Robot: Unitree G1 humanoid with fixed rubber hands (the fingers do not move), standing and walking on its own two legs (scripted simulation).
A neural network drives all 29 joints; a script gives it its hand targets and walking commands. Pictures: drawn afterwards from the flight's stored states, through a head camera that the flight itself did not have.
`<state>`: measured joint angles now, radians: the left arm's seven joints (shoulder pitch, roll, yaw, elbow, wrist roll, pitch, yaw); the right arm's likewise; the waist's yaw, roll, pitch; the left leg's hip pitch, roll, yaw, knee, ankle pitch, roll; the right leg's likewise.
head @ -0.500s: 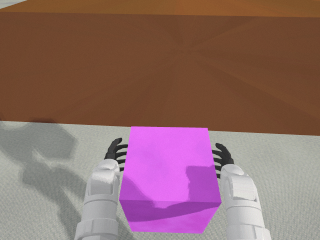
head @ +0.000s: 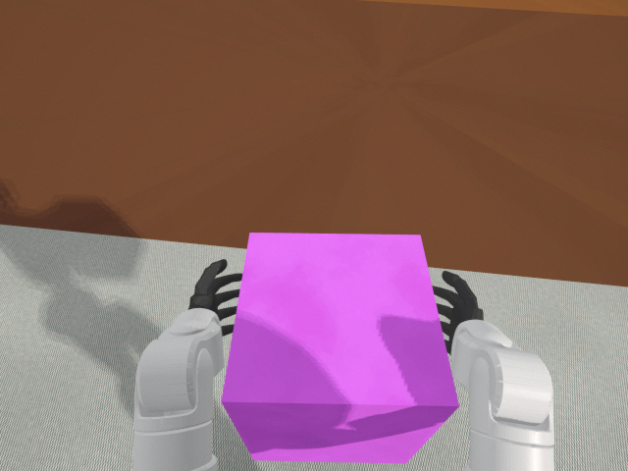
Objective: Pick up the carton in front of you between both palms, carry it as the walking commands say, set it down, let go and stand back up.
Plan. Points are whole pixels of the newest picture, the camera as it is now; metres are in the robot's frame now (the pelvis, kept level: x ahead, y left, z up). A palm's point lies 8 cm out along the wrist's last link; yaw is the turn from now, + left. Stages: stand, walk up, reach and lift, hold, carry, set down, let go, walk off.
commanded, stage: carry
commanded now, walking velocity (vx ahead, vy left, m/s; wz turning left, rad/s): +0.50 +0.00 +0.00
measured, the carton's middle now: (332, 354) +0.27 +0.00 +0.02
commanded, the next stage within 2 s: none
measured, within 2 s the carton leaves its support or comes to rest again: neither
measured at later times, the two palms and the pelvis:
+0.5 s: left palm (268, 183) +0.58 +0.12 +0.06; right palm (433, 190) +0.59 -0.18 +0.05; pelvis +0.32 -0.04 -0.01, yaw +2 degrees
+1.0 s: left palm (279, 85) +0.95 +0.14 +0.07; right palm (401, 95) +0.92 -0.16 +0.07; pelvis +0.66 +0.01 +0.00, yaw -3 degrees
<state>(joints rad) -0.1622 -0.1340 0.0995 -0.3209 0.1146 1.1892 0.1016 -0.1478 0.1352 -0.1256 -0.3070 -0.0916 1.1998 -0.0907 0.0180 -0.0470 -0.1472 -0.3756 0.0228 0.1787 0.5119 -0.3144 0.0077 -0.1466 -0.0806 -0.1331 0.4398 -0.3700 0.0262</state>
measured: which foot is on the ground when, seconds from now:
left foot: down 0.00-0.40, up 0.42-0.84, down 0.86-1.00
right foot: down 0.00-0.02, up 0.04-0.36, down 0.38-0.90, up 0.92-1.00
